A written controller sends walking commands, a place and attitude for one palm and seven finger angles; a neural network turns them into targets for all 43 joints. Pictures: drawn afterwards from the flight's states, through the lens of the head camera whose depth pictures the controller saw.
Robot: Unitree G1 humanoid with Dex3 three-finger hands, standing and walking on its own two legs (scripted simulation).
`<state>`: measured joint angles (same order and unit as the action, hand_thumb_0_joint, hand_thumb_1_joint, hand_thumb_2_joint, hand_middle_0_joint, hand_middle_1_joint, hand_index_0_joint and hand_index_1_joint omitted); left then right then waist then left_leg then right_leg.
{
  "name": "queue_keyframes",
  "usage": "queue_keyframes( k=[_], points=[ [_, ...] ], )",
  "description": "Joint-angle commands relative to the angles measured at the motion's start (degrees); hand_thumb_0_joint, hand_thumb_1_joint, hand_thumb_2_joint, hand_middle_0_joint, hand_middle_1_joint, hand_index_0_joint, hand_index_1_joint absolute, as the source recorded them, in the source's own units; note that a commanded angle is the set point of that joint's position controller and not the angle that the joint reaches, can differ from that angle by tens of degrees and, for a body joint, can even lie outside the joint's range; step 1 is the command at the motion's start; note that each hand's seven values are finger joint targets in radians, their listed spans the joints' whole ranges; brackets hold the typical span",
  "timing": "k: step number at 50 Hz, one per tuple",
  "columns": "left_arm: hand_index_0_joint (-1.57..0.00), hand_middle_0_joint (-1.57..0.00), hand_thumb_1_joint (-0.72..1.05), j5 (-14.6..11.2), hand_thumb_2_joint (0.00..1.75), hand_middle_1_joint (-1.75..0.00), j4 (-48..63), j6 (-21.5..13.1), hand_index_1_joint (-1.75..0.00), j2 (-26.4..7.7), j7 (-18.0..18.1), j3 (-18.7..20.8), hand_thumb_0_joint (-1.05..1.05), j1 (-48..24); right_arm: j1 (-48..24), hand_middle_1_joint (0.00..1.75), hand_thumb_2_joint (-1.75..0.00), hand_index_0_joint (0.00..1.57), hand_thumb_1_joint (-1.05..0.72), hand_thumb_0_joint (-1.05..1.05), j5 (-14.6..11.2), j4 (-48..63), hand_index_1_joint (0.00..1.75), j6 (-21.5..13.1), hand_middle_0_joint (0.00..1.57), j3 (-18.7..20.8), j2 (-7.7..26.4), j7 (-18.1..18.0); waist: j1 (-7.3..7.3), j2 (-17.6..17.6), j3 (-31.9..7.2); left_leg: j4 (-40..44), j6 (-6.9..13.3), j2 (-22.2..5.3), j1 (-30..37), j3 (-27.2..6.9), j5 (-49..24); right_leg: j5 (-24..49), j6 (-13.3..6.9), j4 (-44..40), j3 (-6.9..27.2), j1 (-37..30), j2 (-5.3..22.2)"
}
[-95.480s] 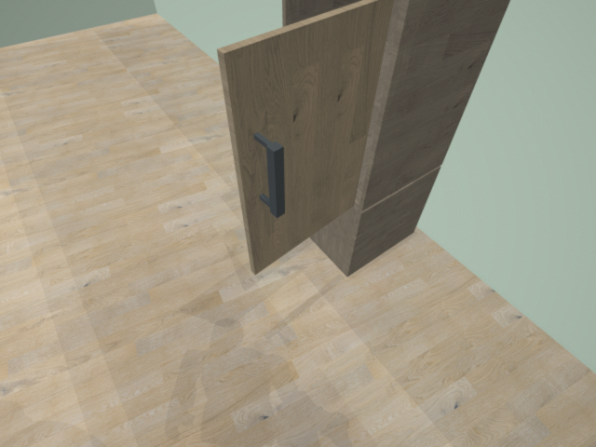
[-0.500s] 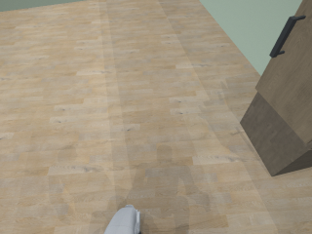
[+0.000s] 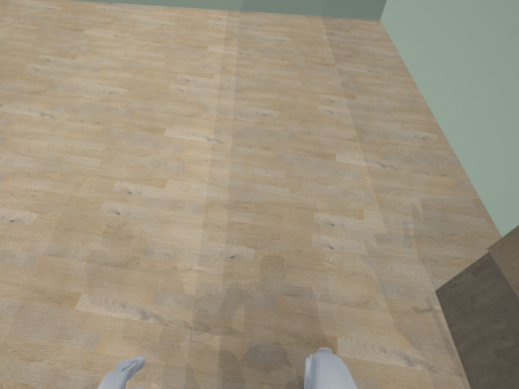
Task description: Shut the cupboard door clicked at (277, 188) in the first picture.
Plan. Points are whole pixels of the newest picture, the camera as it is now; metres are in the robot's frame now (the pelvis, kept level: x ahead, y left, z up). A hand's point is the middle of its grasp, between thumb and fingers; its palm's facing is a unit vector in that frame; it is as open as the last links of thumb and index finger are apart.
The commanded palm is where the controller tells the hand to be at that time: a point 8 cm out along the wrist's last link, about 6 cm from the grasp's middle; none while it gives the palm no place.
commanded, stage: walk to a spot facing it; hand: left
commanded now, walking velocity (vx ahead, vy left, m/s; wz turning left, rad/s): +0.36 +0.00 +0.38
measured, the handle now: out of the picture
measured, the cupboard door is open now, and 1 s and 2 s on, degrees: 6 6 6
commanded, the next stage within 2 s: turn to face it in 0.54 s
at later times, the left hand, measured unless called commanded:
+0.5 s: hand (174, 345) +0.21 +0.16 -0.17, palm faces +0.28 -0.93 -0.23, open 7.2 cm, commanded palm none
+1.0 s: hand (149, 339) +0.22 +0.21 -0.18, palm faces +0.35 -0.92 -0.20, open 7.4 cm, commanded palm none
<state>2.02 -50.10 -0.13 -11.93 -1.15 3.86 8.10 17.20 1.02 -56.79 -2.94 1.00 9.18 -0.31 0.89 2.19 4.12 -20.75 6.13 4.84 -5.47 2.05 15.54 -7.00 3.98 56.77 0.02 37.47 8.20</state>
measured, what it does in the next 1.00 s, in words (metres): walks ahead, turning left: right foot, then left foot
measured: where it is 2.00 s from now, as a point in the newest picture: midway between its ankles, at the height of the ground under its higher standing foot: (242, 371)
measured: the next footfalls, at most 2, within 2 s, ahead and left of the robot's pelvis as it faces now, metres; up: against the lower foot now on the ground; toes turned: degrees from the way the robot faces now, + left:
right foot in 0.20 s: +0.26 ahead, -0.15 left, +0.00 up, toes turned +0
left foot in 0.66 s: +0.30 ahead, +0.12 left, +0.00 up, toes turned +27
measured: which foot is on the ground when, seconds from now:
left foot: down 0.00-0.22, up 0.24-0.64, down 0.66-1.00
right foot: up 0.00-0.18, down 0.20-0.66, up 0.68-1.00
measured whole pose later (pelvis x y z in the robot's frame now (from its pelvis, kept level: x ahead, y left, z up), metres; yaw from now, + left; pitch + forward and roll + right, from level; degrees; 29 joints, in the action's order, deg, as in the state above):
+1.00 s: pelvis +0.26 +0.02 -0.01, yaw +15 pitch -1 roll -2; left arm 1.7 -54.8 3.9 -10.9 -0.2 3.4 16.5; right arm 5.7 1.7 -53.0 1.5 -0.4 7.9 -0.8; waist -2.8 -0.7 2.8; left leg -29.4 3.7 -3.5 -15.5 11.2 13.4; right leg -24.5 2.1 49.6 -2.5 21.9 2.9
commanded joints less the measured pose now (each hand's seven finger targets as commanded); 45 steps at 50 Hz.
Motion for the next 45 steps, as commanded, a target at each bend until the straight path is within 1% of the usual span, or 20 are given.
queue_keyframes(
  k=[1, 6, 7, 9, 10, 11, 12, 13, 15, 18, 23, 29, 31, 32, 33, 34, 35, 36, 40, 45],
  points=[
    [-0.20, -0.20, 0.90, -0.48, 0.90, -0.30, 5.12, -1.27, -0.30, -3.55, -0.25, 0.64, 0.00, -4.84, 7.18, 0.30, -0.90, 0.20, -0.90, 0.00, -0.12, 0.83, 0.30, -1.45, 0.20, 2.73, 8.68, -0.86, 1.93, -7.75, 1.63, 7.11, 4.04, -14.68, 4.17, -11.66, -26.42, 2.81, -0.46, -8.50, -1.89, 2.87, -1.65],
    [-0.20, -0.20, 0.90, -0.76, 0.90, -0.30, 7.13, -2.18, -0.30, -4.05, -0.14, 0.39, 0.00, -8.64, 9.78, 0.30, -0.90, 0.20, -0.90, 0.00, 0.35, -0.82, 0.30, -1.29, 0.20, 3.00, 9.15, -1.28, 2.24, -8.22, 0.52, 1.81, 3.60, -15.38, 7.12, -13.04, -37.46, -2.02, -3.14, -19.97, -2.86, -4.83, -5.22],
    [-0.20, -0.20, 0.90, -0.81, 0.90, -0.30, 6.73, -2.39, -0.30, -4.48, 0.08, 0.48, 0.00, -6.18, 9.19, 0.30, -0.90, 0.20, -0.90, 0.00, 0.15, -0.80, 0.30, -1.25, 0.20, 2.97, 9.26, -1.47, 0.85, -7.97, -0.73, -0.81, 2.89, -15.35, 5.75, -13.33, -42.73, -2.20, -3.73, -22.03, -2.95, -10.37, -6.15],
    [-0.20, -0.20, 0.90, -0.74, 0.90, -0.30, 2.89, -3.18, -0.30, -7.02, 0.64, 1.57, 0.00, 7.73, 6.10, 0.30, -0.90, 0.20, -0.90, 0.00, -0.72, -0.29, 0.30, -1.37, 0.20, 3.35, 10.19, -1.41, -5.93, -5.29, -7.49, -15.44, -0.27, -12.60, -2.91, -11.83, -44.99, 4.07, -5.38, -28.34, -2.04, -33.16, -6.08],
    [-0.20, -0.20, 0.90, 0.06, 0.90, -0.30, 0.81, -3.59, -0.30, -12.39, 1.37, 2.92, 0.00, 16.52, 7.54, 0.30, -0.90, 0.20, -0.90, 0.00, -1.39, 0.49, 0.30, -1.85, 0.20, 3.43, 8.14, -0.83, -8.92, 5.48, -15.86, -31.93, -2.68, -6.02, -16.04, -7.29, -25.00, 9.37, -9.65, -30.13, 10.46, -51.82, 6.86],
    [-0.20, -0.20, 0.90, -0.17, 0.90, -0.30, -0.42, -3.39, -0.30, -15.43, 1.64, 3.47, 0.00, 20.96, 11.20, 0.30, -0.90, 0.20, -0.90, 0.00, -1.58, 1.44, 0.30, -1.70, 0.20, 3.19, 6.53, -1.05, -7.89, 14.56, -22.54, -49.95, -4.97, 1.62, -25.35, -2.95, 17.81, 20.30, -15.68, -33.58, 26.34, -59.23, 22.00],
    [-0.20, -0.20, 0.90, -0.66, 0.90, -0.30, 0.41, -2.85, -0.30, -13.24, 2.11, 3.02, 0.00, 17.75, 8.68, 0.30, -0.90, 0.20, -0.90, 0.00, -0.96, 1.76, 0.30, -0.92, 0.20, 3.43, 7.64, -1.00, -7.43, 9.13, -16.91, -56.80, -3.98, -2.50, -27.38, -6.39, 18.04, 15.97, -16.53, -35.59, 24.76, -50.99, 21.92],
    [-0.20, -0.20, 0.90, -0.53, 0.90, -0.30, 1.20, -2.93, -0.30, -10.07, 2.33, 2.45, 0.00, 12.82, 6.56, 0.30, -0.90, 0.20, -0.90, 0.00, -0.78, 1.76, 0.30, -0.52, 0.20, 3.39, 6.25, -0.74, -5.67, 9.60, -12.61, -60.03, -4.36, -4.90, -30.06, -6.43, 13.81, 13.18, -15.77, -37.10, 21.50, -45.34, 19.99],
    [-0.20, -0.20, 0.90, -0.90, 0.90, -0.30, 2.31, -2.95, -0.30, -5.92, 2.63, 0.97, 0.00, 6.70, 2.53, 0.30, -0.90, 0.20, -0.90, 0.00, -0.47, 2.00, 0.30, 1.32, 0.20, 3.13, 4.65, 0.05, -2.03, 1.95, -6.25, -57.73, -5.74, -8.48, -27.69, -5.82, 7.99, 15.98, -12.84, -38.07, 7.49, -31.34, 15.49],
    [-0.20, -0.20, 0.90, -0.72, 0.90, -0.30, 2.15, -3.33, -0.30, -5.16, 2.58, 0.68, 0.00, 4.76, 4.03, 0.30, -0.90, 0.20, -0.90, 0.00, -0.03, 2.05, 0.30, 3.65, 0.20, 2.76, 2.35, 1.10, 1.09, 5.38, -3.83, -49.75, -7.15, -9.16, -25.47, -2.97, 5.11, 21.02, -10.08, -39.17, -4.22, -24.67, 12.27],
    [-0.20, -0.20, 0.90, -0.88, 0.90, -0.30, 0.94, -2.98, -0.30, -5.30, 2.57, 1.01, 0.00, 5.25, -0.67, 0.30, -0.90, 0.20, -0.90, 0.00, 0.19, 4.38, 0.30, 5.05, 0.20, 2.70, 2.52, 1.95, 1.99, 6.65, -2.94, -39.10, -8.40, -10.17, -26.23, 0.47, -0.05, 20.88, -9.73, -39.55, -10.77, -25.45, 11.19],
    [-0.20, -0.20, 0.90, -0.36, 0.90, -0.30, 0.75, -1.76, -0.30, -9.84, 2.45, 2.18, 0.00, 8.67, -9.28, 0.30, -0.90, 0.20, -0.90, 0.00, 0.18, 9.23, 0.30, 4.09, 0.20, 2.25, 4.95, 2.53, -1.18, 6.59, -4.36, -20.93, -6.98, -7.63, -20.74, 4.13, 1.51, 26.70, -9.15, -30.38, -11.28, -32.32, 13.83],
    [-0.20, -0.20, 0.90, -0.58, 0.90, -0.30, 0.92, -1.25, -0.30, -10.67, 2.32, 2.44, 0.00, 9.17, -4.33, 0.30, -0.90, 0.20, -0.90, 0.00, 0.56, 8.70, 0.30, 3.71, 0.20, 3.13, 8.78, 2.47, 1.68, 1.34, -8.31, -11.24, -6.28, -5.87, -8.18, 3.71, -5.26, 21.82, -6.63, -18.60, -13.66, -29.18, 12.48],
    [-0.20, -0.20, 0.90, -1.11, 0.90, -0.30, 1.89, -0.95, -0.30, -9.07, 2.24, 2.09, 0.00, 10.11, 0.98, 0.30, -0.90, 0.20, -0.90, 0.00, 1.00, 7.93, 0.30, 3.02, 0.20, 4.35, 13.92, 2.12, 4.06, -10.27, -13.71, -7.11, -2.60, -13.96, 3.75, -7.06, -23.91, 4.18, -3.06, -6.30, -15.18, -19.62, 7.15],
    [-0.20, -0.20, 0.90, -1.62, 0.90, -0.30, 3.52, -0.64, -0.30, -5.03, 2.24, 0.61, 0.00, 10.77, 4.73, 0.30, -0.90, 0.20, -0.90, 0.00, 0.73, 7.38, 0.30, 2.54, 0.20, 5.36, 19.93, 1.18, 5.04, -24.60, -17.54, -4.68, 5.72, -29.53, 11.27, -26.12, -52.81, -34.58, 0.48, 8.09, -11.05, -6.17, -2.32],
    [-0.20, -0.20, 0.90, -1.26, 0.90, -0.30, 3.68, 0.22, -0.30, -6.53, 3.01, 0.04, 0.00, 9.17, 4.38, 0.30, -0.90, 0.20, -0.90, 0.00, 0.03, 6.80, 0.30, 3.07, 0.20, 4.44, 19.30, 0.24, 4.78, -16.36, -19.53, -4.84, 8.29, -30.80, 10.12, -21.93, -51.57, -34.10, -1.21, 11.36, -2.48, -7.72, -1.96],
    [-0.20, -0.20, 0.90, -1.21, 0.90, -0.30, 3.21, 0.34, -0.30, -5.64, 3.15, 0.06, 0.00, 8.92, 0.51, 0.30, -0.90, 0.20, -0.90, 0.00, 0.28, 7.97, 0.30, 2.89, 0.20, 3.72, 16.92, -0.46, 3.05, -10.99, -15.78, -3.39, 7.52, -28.60, 5.11, -17.36, -42.56, -30.68, -1.69, 10.96, -1.82, -8.20, -1.47],
    [-0.20, -0.20, 0.90, -0.99, 0.90, -0.30, 1.43, 0.46, -0.30, -4.32, 3.15, -0.07, 0.00, 10.02, -3.95, 0.30, -0.90, 0.20, -0.90, 0.00, 0.53, 9.17, 0.30, 2.39, 0.20, 3.03, 15.02, -1.25, 1.18, -14.20, -14.80, -3.38, 5.91, -26.38, 3.57, -16.05, -38.22, -27.35, -1.28, 11.13, -0.81, -6.93, -1.36],
    [-0.20, -0.20, 0.90, -0.80, 0.90, -0.30, -3.15, 1.95, -0.30, -3.89, 2.36, -0.59, 0.00, 12.47, -8.94, 0.30, -0.90, 0.20, -0.90, 0.00, 0.33, 8.38, 0.30, 1.90, 0.20, 1.08, 10.40, -1.83, -1.37, -10.03, -7.99, 2.48, 1.87, -21.14, -6.26, -6.53, -22.24, -17.05, -1.54, 3.66, 1.47, -13.46, -2.69],
    [-0.20, -0.20, 0.90, -0.48, 0.90, -0.30, -2.42, 3.39, -0.30, -3.40, 1.35, 0.47, 0.00, 10.85, -9.58, 0.30, -0.90, 0.20, -0.90, 0.00, 0.50, 7.25, 0.30, 3.33, 0.20, 2.16, 11.47, -1.72, -1.23, -8.00, -3.60, 5.72, 2.79, -23.67, -9.26, -4.39, -5.11, -17.53, -1.73, -3.61, -1.61, -14.38, -4.68]
  ],
)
